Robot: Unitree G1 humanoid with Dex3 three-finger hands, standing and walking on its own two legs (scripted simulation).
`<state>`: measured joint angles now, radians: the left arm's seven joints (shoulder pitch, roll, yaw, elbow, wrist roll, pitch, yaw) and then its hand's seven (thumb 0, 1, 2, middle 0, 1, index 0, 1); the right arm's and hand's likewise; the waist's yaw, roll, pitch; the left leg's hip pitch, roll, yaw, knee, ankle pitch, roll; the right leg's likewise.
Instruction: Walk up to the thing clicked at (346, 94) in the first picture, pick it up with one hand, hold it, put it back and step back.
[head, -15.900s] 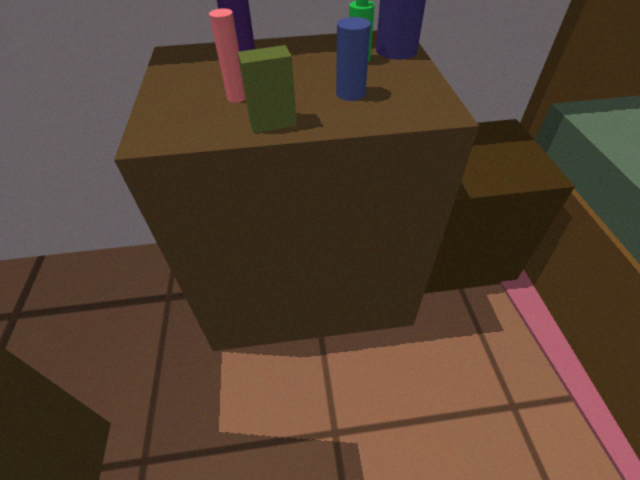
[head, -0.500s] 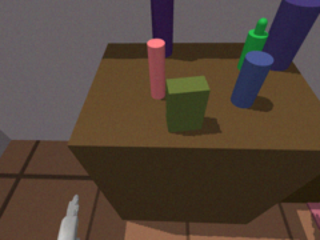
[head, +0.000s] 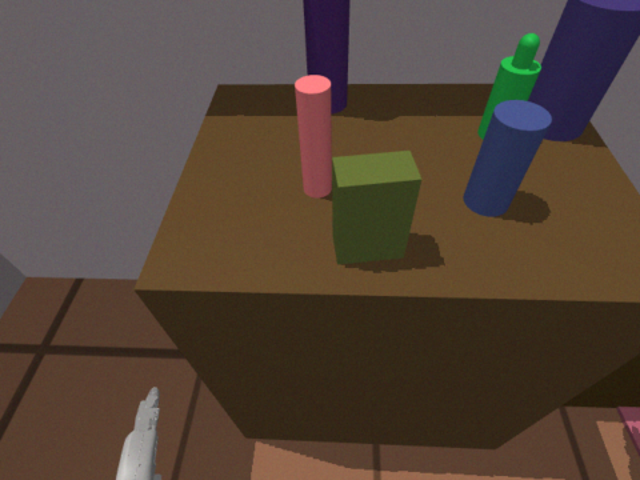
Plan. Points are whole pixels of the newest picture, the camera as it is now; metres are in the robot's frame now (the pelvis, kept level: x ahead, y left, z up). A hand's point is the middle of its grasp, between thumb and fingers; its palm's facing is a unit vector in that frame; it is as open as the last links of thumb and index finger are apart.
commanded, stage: go down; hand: right
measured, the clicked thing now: (502, 162) +0.51 -0.20 +0.12
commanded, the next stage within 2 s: approach in 0.18 s
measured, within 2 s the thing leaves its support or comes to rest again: neither
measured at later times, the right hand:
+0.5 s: hand out of the picture +0.40 -0.36 +0.24, palm faces +0.18 +0.98 +0.00, open 17.0 cm
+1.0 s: hand (538, 175) +0.49 -0.24 +0.12, palm faces +0.19 +0.98 +0.04, open 17.3 cm
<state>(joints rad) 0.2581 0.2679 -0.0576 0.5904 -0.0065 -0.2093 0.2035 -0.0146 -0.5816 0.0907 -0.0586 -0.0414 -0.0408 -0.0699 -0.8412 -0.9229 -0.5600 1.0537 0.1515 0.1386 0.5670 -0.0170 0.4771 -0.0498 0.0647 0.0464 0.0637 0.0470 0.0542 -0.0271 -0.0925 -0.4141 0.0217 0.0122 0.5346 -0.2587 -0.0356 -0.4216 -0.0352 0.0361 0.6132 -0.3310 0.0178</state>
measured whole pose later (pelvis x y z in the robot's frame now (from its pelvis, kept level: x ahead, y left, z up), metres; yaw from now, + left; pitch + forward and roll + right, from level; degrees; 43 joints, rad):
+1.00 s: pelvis -0.01 +0.00 -0.02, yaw +2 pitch +13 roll +2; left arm 0.32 0.24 -0.01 0.40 0.03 -0.17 0.08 -0.01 -0.56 0.06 -0.07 -0.05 -0.06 -0.07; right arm -0.86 -0.55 -0.48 1.05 0.09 -0.13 0.16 -0.02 0.49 -0.03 0.06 0.04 0.06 0.04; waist 0.13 -0.01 -0.09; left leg -0.61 0.00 -0.02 0.68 -0.30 -0.04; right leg -0.60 -0.05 0.01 0.77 -0.39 0.02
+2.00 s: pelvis -0.01 +0.01 -0.02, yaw +2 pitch +11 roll +0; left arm 0.36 0.23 0.05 0.31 0.00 -0.10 0.01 -0.02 -0.57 0.08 -0.05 -0.04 -0.04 -0.07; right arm -0.94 -0.42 -0.39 1.02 0.06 -0.09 0.00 -0.02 0.35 -0.43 0.81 0.66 0.85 0.66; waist 0.10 -0.02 -0.10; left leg -0.61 0.02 -0.03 0.73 -0.32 -0.03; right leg -0.58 -0.04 0.00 0.76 -0.38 0.02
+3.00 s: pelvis -0.01 +0.01 -0.01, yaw +1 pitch +7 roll +0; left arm 0.32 0.24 0.08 0.40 -0.01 -0.11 0.04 -0.01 -0.57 0.09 -0.06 -0.05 -0.05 -0.08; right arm -0.89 -0.41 -0.35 0.90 0.09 0.04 0.01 0.00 0.28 -1.02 0.71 1.05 0.76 1.07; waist 0.07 -0.03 -0.08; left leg -0.48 0.03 -0.02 0.65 -0.30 -0.04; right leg -0.45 -0.03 0.01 0.66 -0.35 0.02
